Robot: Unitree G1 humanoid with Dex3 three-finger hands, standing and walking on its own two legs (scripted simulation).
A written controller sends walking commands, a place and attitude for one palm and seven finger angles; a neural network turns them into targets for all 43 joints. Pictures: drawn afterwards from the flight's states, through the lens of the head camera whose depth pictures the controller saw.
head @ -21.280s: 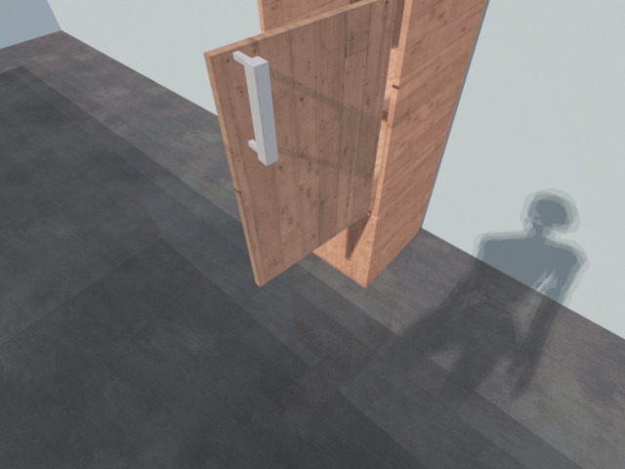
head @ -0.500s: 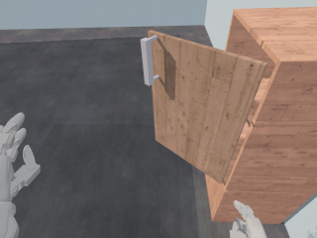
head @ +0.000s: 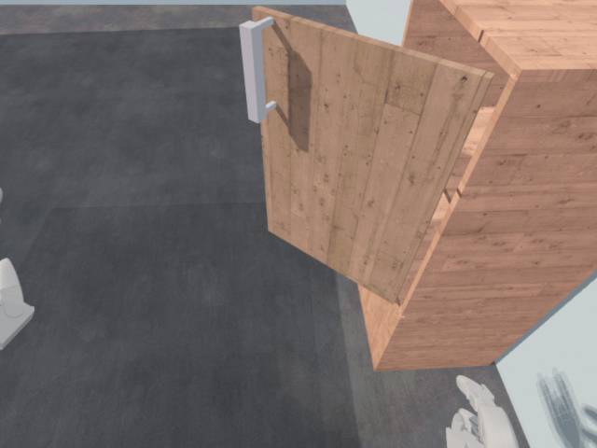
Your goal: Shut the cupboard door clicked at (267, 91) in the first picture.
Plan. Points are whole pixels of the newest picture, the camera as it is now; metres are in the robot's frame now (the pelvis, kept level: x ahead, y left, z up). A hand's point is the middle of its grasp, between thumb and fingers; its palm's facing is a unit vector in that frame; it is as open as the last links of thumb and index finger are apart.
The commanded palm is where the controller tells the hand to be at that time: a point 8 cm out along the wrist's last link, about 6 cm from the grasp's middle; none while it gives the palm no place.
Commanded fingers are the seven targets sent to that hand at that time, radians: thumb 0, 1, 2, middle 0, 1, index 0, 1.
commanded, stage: step back with the hand held close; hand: left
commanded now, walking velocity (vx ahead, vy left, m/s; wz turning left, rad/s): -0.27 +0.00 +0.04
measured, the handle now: (262, 71) +0.69 +0.11 +0.17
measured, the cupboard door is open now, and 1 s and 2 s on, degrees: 51 51 51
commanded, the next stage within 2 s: stop stepping back and stand still in 1.06 s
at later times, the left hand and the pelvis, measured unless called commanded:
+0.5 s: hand out of the picture +0.14 +0.27 +0.17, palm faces +0.53 -0.73 -0.43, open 7.4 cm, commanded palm +0.07 +0.30 +0.19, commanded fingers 0.00 0.90 0.90 -0.20 -0.30 -0.20 -0.30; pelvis -0.05 -0.01 -0.02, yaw +2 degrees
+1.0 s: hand out of the picture +0.08 +0.24 +0.17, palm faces +0.41 -0.83 -0.38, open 7.4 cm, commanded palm +0.00 +0.28 +0.19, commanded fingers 0.00 0.90 0.90 -0.20 -0.30 -0.20 -0.30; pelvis -0.15 -0.02 +0.00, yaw -1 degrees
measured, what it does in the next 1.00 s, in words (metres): walks backwards: right foot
